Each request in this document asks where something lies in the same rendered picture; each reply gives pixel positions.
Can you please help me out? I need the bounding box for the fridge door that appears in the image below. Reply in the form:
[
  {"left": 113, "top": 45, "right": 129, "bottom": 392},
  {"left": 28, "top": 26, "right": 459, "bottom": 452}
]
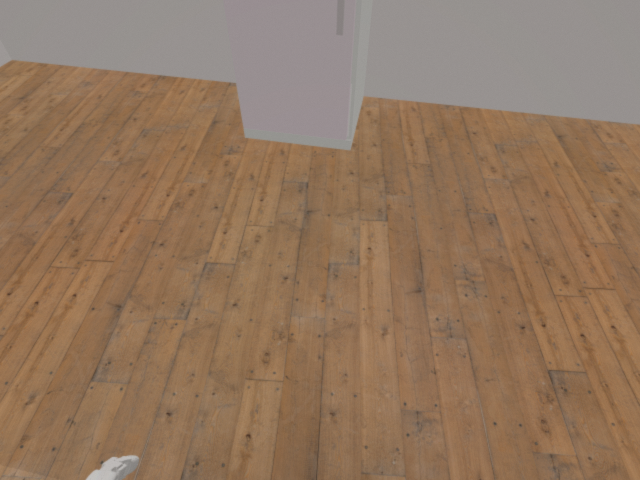
[{"left": 223, "top": 0, "right": 356, "bottom": 140}]

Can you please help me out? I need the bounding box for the robot left hand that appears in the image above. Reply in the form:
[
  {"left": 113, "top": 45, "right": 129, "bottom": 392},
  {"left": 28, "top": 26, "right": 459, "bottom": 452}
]
[{"left": 86, "top": 455, "right": 139, "bottom": 480}]

